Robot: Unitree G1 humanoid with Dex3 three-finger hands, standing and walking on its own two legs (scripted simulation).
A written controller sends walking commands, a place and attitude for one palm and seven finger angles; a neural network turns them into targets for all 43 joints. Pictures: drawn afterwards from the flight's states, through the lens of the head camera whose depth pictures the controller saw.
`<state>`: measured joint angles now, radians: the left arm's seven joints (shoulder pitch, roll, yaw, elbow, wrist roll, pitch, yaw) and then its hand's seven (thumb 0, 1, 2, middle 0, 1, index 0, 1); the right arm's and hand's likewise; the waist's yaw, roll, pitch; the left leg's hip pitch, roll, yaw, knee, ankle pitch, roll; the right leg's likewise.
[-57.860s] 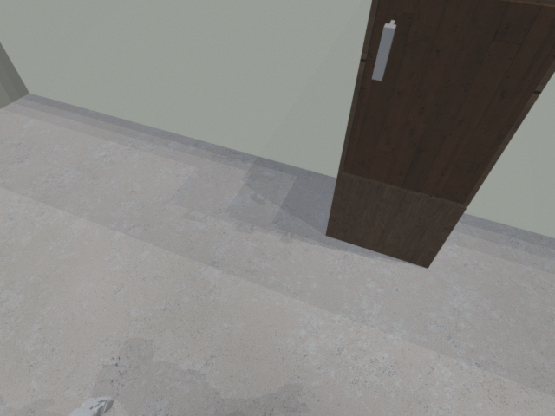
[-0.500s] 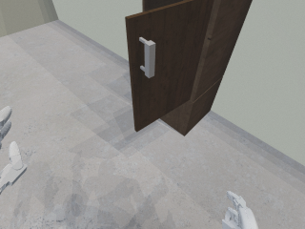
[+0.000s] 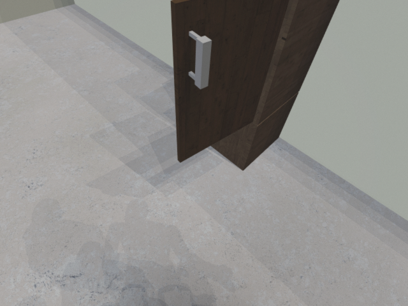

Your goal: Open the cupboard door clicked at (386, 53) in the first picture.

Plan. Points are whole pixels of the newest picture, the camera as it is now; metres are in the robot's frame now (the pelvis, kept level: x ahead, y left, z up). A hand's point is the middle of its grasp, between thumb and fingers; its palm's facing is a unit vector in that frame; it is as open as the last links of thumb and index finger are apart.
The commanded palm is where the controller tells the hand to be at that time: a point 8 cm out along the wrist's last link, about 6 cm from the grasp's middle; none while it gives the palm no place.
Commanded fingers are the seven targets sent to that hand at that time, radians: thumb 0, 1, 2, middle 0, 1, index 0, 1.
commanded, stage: let the arm hang, fingers relaxed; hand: left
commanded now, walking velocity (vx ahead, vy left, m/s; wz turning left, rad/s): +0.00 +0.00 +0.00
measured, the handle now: (197, 60) +0.67 +0.06 +0.11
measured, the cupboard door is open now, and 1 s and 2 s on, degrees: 82 82 82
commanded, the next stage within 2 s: look to check the result in 0.70 s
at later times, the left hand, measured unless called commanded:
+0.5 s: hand out of the picture +0.10 +0.24 -0.14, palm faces -0.01 -0.93 -0.36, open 7.4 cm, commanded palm none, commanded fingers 0.00 0.90 0.90 -0.20 -0.30 -0.20 -0.30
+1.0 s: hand out of the picture +0.13 +0.23 -0.15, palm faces -0.03 -0.94 -0.33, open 7.4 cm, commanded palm none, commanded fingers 0.00 0.90 0.90 -0.20 -0.30 -0.20 -0.30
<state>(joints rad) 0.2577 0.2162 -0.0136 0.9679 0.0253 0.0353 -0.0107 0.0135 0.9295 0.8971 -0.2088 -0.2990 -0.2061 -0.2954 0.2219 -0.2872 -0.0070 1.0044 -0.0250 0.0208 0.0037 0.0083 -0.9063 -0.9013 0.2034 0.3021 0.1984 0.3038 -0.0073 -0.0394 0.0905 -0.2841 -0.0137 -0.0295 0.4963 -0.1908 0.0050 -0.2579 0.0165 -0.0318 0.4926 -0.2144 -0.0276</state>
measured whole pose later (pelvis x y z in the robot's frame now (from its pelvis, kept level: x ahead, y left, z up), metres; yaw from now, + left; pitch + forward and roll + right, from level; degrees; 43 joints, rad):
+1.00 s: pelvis +0.05 -0.01 +0.01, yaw -1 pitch -1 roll +0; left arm 0.10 0.31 0.02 1.14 0.01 -0.02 0.00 0.01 0.90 0.90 -0.20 -0.30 -0.20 -0.30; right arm 0.10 -0.33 -0.01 1.12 -0.02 0.00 -0.01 0.00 -0.91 -0.90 0.20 0.30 0.20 0.30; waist -0.01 0.02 0.06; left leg -0.12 0.00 -0.02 0.30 -0.17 -0.01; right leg -0.10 0.03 -0.02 0.32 -0.20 -0.04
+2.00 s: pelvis +0.06 -0.01 +0.01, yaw -2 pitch -1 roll +0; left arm 0.11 0.32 0.02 1.13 0.01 -0.02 0.00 0.01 0.90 0.90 -0.20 -0.30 -0.20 -0.29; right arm 0.11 -0.32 -0.01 1.12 -0.02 0.00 -0.01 0.00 -0.91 -0.90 0.20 0.30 0.20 0.30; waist -0.01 0.01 0.06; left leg -0.08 0.01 0.00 0.28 -0.18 -0.01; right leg -0.07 0.04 0.00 0.29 -0.19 -0.04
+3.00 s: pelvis +0.06 +0.00 +0.01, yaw -1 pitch -1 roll +0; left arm 0.10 0.33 0.01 1.13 0.01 -0.02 0.00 0.01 0.90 0.90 -0.20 -0.30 -0.20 -0.29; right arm 0.10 -0.33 0.00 1.12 -0.01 -0.01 -0.01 0.00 -0.90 -0.90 0.20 0.30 0.20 0.30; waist -0.01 0.00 0.06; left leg -0.08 -0.01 -0.01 0.26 -0.16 0.00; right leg -0.07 0.02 0.00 0.28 -0.19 -0.03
